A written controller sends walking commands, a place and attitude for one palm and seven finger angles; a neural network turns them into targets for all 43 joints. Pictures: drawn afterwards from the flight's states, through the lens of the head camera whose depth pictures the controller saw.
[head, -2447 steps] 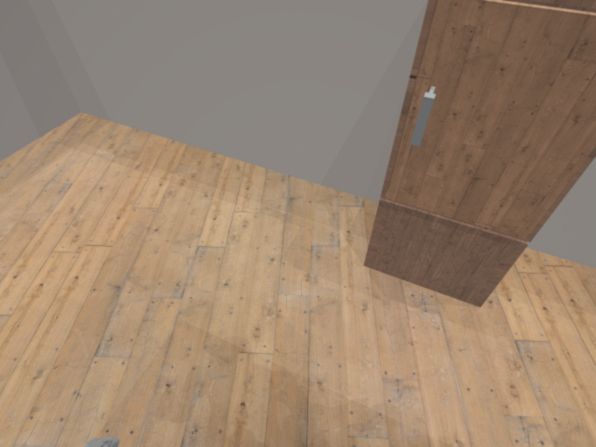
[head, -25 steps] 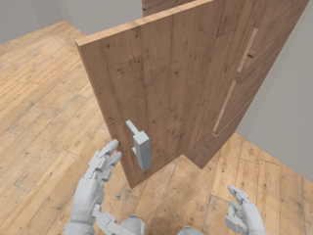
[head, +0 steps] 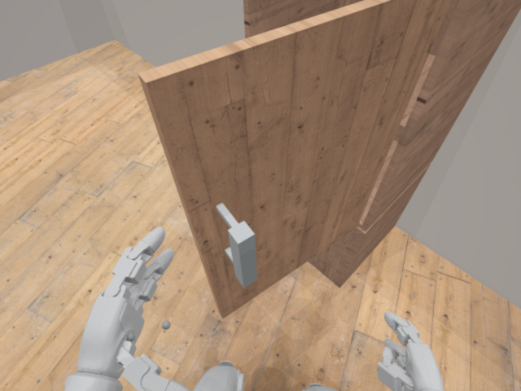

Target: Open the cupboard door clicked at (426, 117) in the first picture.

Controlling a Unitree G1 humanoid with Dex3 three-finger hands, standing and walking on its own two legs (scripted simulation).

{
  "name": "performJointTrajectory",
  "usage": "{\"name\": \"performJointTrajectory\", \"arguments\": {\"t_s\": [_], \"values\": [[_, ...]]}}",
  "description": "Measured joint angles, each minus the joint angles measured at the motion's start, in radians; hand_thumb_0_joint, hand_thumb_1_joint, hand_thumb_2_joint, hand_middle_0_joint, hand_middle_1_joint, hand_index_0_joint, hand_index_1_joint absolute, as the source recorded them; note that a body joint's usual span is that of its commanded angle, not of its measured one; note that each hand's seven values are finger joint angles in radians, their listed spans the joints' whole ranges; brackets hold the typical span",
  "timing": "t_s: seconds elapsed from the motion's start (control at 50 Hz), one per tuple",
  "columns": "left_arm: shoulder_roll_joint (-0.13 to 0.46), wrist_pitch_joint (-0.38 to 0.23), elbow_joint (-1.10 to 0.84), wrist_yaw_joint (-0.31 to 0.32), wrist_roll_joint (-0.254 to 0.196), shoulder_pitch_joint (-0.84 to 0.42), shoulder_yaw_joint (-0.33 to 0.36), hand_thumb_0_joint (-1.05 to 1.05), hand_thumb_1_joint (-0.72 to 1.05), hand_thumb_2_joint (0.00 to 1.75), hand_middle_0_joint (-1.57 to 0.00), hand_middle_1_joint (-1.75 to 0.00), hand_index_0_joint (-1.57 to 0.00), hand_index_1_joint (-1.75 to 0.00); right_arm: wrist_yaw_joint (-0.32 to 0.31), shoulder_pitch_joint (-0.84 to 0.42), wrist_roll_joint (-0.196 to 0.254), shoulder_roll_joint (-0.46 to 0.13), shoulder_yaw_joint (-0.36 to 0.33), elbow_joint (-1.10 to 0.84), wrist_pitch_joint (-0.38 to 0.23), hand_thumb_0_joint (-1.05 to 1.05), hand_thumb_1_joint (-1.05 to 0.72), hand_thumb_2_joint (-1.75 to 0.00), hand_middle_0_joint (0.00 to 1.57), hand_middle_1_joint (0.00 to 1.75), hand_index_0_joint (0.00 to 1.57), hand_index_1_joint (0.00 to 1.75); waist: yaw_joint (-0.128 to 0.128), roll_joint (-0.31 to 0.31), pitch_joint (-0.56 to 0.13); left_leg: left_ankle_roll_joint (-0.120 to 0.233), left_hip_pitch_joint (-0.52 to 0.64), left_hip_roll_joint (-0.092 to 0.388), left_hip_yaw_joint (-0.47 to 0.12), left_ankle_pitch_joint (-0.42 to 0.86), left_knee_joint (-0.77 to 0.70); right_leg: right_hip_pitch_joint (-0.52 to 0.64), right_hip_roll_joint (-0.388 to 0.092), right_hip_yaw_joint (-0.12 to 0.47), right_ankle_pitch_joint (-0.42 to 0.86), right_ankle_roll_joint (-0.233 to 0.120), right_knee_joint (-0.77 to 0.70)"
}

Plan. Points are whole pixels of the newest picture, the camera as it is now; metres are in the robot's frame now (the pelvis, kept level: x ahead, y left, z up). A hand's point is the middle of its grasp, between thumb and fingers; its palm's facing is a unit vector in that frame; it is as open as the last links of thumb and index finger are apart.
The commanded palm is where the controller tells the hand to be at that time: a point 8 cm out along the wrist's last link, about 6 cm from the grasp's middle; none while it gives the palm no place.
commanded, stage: draw the hand back to the body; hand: left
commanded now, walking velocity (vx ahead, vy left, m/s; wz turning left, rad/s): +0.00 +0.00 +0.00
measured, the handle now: (235, 246) +0.31 +0.06 +0.07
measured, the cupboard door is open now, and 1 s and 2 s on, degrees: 80 80 80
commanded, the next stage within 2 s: step back with the hand held close in 1.40 s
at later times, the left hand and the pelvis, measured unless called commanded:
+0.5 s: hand (76, 310) +0.19 +0.20 +0.15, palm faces +0.16 -0.95 -0.27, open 15.1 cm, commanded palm +0.15 +0.26 +0.18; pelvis +0.01 +0.02 +0.05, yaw +0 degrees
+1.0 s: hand out of the picture +0.23 +0.27 +0.24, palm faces +0.40 -0.83 -0.40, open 9.3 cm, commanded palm +0.18 +0.32 +0.26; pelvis +0.03 +0.03 +0.08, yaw -1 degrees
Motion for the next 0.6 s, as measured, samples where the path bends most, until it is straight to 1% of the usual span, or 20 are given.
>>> {"name": "performJointTrajectory", "arguments": {"t_s": [0.12,0.26,0.34,0.36,0.4,0.46,0.52,0.6], "values": [[0.014,0.049,-0.02,-0.03,-0.04,0.04,0.055,-0.01,-0.5,0.3,-0.15,-0.3,-0.15,-0.3,-0.008,0.021,0.01,0.0,0.014,-0.003,-0.003,0.01,-0.91,-0.9,0.2,0.3,0.2,0.3,-0.005,0.002,-0.005,0.006,0.086,-0.002,0.003,0.025,-0.08,0.088,0.0,0.006,0.034,0.008,-0.09],[0.045,0.061,-0.062,-0.069,-0.076,0.074,0.094,-0.01,-0.49,0.3,-0.15,-0.3,-0.15,-0.3,-0.014,0.024,0.018,-0.02,0.01,-0.005,-0.029,0.01,-0.91,-0.9,0.2,0.3,0.2,0.3,0.001,0.003,0.0,0.013,0.144,-0.006,-0.001,0.038,-0.122,0.154,-0.002,0.004,0.055,0.015,-0.148],[0.059,0.087,-0.078,-0.085,-0.092,0.064,0.125,-0.01,-0.47,0.31,-0.15,-0.3,-0.15,-0.3,-0.016,0.018,0.024,-0.027,0.01,0.001,-0.04,0.01,-0.91,-0.9,0.2,0.3,0.2,0.3,0.006,0.005,0.003,0.017,0.174,-0.008,-0.002,0.045,-0.142,0.187,-0.003,0.003,0.065,0.019,-0.174],[0.072,0.108,-0.09,-0.058,-0.062,0.06,0.126,-0.01,-0.45,0.32,-0.15,-0.3,-0.15,-0.3,-0.023,0.021,0.023,-0.025,0.011,0.001,-0.037,0.01,-0.91,-0.9,0.2,0.3,0.2,0.3,0.015,0.002,0.001,0.018,0.185,-0.007,0.002,0.047,-0.151,0.197,-0.003,0.008,0.068,0.02,-0.183],[0.094,0.167,-0.121,0.028,0.003,0.062,0.122,-0.01,-0.41,0.33,-0.16,-0.3,-0.15,-0.3,-0.041,0.021,0.018,-0.02,0.016,0.004,-0.024,0.01,-0.91,-0.9,0.2,0.3,0.2,0.3,0.026,-0.002,0.004,0.02,0.22,-0.005,0.009,0.058,-0.183,0.228,-0.002,0.016,0.083,0.023,-0.216],[0.098,0.24,-0.154,0.132,0.064,0.08,0.119,-0.01,-0.34,0.37,-0.16,-0.3,-0.16,-0.3,-0.057,0.02,0.013,-0.013,0.026,0.007,-0.006,0.01,-0.91,-0.9,0.2,0.3,0.2,0.3,0.027,0.002,0.014,0.023,0.278,-0.007,0.016,0.078,-0.241,0.285,-0.004,0.025,0.109,0.027,-0.277],[0.104,0.282,-0.167,0.189,0.097,0.088,0.122,-0.01,-0.25,0.4,-0.16,-0.3,-0.16,-0.3,-0.067,0.023,0.007,-0.009,0.037,0.02,-0.003,0.01,-0.91,-0.9,0.2,0.3,0.2,0.3,0.031,0.004,0.026,0.028,0.335,-0.012,0.023,0.099,-0.298,0.34,-0.009,0.033,0.132,0.032,-0.335],[0.113,0.304,-0.16,0.226,0.116,0.067,0.14,-0.01,-0.12,0.46,-0.17,-0.3,-0.16,-0.3,-0.071,0.02,0.002,-0.009,0.049,0.052,-0.011,0.01,-0.9,-0.9,0.2,0.3,0.2,0.3,0.038,0.005,0.048,0.033,0.408,-0.02,0.028,0.124,-0.366,0.412,-0.016,0.04,0.159,0.038,-0.404]]}}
